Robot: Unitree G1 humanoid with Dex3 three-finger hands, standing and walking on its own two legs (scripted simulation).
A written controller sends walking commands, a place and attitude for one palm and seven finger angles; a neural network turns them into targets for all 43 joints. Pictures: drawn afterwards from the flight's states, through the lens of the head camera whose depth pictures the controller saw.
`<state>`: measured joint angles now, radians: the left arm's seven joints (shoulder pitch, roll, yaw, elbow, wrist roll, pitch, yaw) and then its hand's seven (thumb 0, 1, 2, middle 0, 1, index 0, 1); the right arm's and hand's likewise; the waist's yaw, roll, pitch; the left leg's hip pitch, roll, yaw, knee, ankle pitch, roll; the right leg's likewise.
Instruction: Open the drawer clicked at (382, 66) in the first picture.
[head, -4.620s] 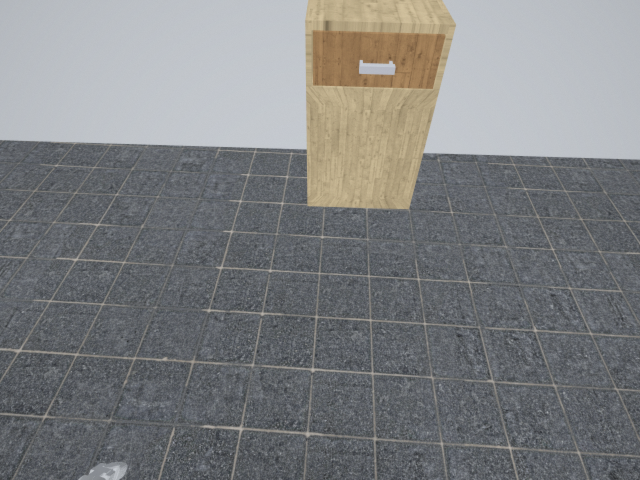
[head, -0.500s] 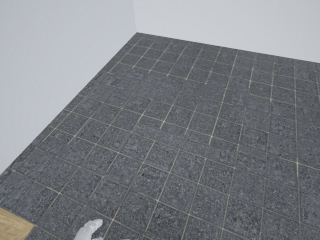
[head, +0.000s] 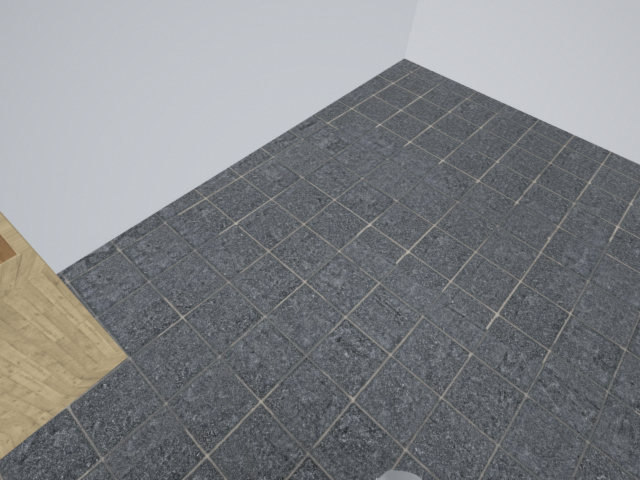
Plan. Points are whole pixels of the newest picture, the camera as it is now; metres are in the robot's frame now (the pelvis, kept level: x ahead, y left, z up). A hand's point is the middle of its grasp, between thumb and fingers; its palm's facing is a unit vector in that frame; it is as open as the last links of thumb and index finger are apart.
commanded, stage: turn to face it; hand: left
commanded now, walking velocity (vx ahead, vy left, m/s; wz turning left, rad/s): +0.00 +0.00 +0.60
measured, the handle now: out of the picture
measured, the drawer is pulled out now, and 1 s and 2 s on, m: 0.00 0.00 0.00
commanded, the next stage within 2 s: take the last steps up to it in 1.28 s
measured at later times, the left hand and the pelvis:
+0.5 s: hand out of the picture -0.03 +0.14 -0.16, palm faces +0.33 -0.91 -0.25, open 7.4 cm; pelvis -0.03 -0.06 +0.00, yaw +20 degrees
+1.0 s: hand out of the picture -0.09 +0.22 -0.16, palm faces +0.59 -0.77 -0.26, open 7.4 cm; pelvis -0.05 -0.02 +0.00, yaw +36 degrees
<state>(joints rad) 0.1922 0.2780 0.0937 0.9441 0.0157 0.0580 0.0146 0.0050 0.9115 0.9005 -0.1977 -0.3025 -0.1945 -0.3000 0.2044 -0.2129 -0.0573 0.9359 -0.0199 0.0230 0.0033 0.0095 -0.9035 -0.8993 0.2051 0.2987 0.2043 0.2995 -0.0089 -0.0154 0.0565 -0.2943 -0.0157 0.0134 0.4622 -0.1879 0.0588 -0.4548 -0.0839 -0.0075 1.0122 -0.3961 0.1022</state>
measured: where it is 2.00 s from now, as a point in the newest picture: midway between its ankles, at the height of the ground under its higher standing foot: outside the picture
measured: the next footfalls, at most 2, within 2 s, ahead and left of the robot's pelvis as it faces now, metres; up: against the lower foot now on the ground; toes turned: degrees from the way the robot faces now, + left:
right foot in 0.20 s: +0.04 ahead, -0.17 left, +0.00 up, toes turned +7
left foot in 0.62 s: -0.05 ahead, +0.09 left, +0.00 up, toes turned +31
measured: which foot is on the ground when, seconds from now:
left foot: down 0.00-0.20, up 0.22-0.60, down 0.62-1.00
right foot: up 0.00-0.18, down 0.20-0.62, up 0.64-1.00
